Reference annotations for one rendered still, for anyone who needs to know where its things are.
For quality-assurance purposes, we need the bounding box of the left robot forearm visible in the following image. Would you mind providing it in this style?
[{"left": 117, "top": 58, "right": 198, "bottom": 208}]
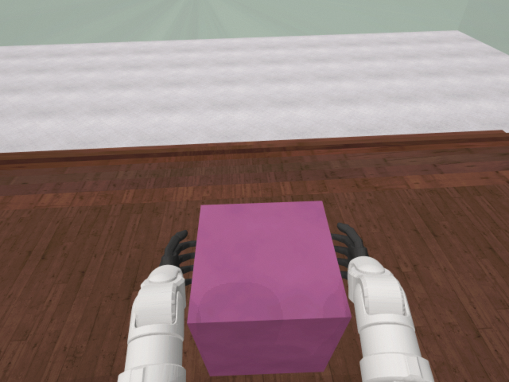
[{"left": 118, "top": 265, "right": 186, "bottom": 382}]

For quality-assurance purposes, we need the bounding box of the robot right hand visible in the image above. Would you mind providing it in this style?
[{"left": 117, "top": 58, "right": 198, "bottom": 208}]
[{"left": 331, "top": 223, "right": 369, "bottom": 280}]

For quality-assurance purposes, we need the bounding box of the right robot forearm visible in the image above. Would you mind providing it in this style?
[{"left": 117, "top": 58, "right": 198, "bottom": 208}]
[{"left": 348, "top": 256, "right": 434, "bottom": 382}]

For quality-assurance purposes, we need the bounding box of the robot left hand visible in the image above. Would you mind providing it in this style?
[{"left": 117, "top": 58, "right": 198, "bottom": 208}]
[{"left": 159, "top": 230, "right": 196, "bottom": 286}]

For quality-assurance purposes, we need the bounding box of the carton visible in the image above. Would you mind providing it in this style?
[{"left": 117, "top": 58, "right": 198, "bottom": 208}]
[{"left": 187, "top": 201, "right": 352, "bottom": 376}]

